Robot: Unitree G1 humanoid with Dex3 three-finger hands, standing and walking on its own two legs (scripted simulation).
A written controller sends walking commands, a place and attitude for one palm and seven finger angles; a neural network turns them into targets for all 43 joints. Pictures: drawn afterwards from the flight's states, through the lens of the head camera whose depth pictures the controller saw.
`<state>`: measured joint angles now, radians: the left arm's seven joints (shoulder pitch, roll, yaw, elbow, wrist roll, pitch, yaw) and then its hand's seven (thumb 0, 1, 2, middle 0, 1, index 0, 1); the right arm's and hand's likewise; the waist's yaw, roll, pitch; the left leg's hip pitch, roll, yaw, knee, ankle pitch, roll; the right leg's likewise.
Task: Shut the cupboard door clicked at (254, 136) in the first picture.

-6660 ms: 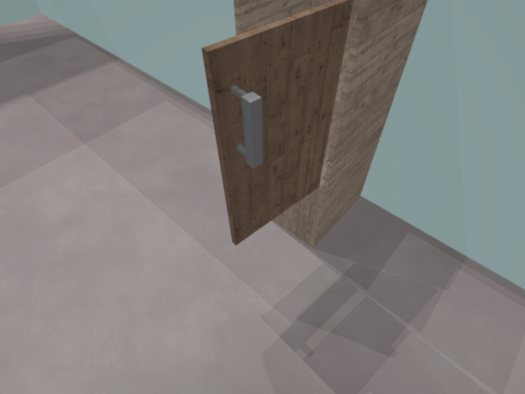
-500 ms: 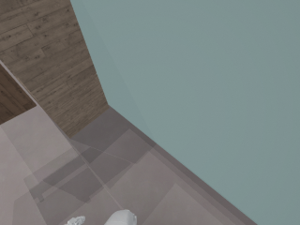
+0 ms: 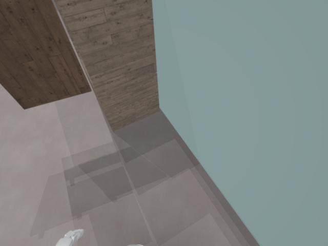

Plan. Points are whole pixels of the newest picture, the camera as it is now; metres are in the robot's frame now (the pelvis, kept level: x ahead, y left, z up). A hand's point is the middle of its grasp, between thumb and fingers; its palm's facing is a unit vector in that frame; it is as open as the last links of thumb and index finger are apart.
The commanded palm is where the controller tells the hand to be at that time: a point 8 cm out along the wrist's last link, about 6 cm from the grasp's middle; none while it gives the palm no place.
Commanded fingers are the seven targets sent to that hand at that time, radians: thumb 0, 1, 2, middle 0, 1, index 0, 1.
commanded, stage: turn to face it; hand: left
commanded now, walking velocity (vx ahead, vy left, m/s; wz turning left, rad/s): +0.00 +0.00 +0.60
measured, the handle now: out of the picture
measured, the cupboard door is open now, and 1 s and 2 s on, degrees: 82 82 82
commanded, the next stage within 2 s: take the last steps up to it in 0.58 s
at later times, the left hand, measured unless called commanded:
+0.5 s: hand out of the picture -0.01 +0.23 -0.17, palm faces +0.31 -0.92 -0.24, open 7.4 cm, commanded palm none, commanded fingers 0.00 0.90 0.90 -0.20 -0.30 -0.20 -0.30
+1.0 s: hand out of the picture -0.05 +0.18 -0.15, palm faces +0.49 -0.85 -0.20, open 7.3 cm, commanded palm none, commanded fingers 0.00 0.90 0.90 -0.20 -0.30 -0.20 -0.30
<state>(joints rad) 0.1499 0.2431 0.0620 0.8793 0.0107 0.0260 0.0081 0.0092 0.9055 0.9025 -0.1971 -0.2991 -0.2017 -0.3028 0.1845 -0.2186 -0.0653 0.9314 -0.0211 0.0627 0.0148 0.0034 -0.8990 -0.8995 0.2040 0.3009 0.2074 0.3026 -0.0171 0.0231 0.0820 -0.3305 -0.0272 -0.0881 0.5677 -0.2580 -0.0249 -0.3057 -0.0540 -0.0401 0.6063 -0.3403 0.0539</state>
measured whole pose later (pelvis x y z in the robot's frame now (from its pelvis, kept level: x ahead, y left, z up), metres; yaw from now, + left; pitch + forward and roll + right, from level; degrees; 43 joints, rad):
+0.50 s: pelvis +0.00 +0.01 +0.00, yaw +16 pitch +0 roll +0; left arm 0.21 0.25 0.06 0.97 0.01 0.06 0.01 0.01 0.91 0.90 -0.20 -0.30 -0.20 -0.30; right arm 0.10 -0.20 -0.04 0.92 -0.02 0.03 0.00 0.00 -0.90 -0.90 0.20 0.30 0.20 0.30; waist 0.02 -0.04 0.11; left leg -0.28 0.00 0.06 0.56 -0.28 0.03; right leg -0.42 -0.11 -0.07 1.03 -0.50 0.06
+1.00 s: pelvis +0.03 +0.02 +0.02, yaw +26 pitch +0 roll +2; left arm 0.31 0.16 0.05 1.03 0.03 -0.05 0.00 0.01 0.92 0.90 -0.20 -0.30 -0.21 -0.30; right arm 0.20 -0.22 -0.07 1.03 -0.02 0.07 0.05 0.01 -0.91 -0.90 0.20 0.30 0.20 0.30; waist 0.02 -0.02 0.07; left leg -0.42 0.04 0.06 0.82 -0.37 -0.04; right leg -0.10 -0.15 -0.18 0.39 -0.28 0.05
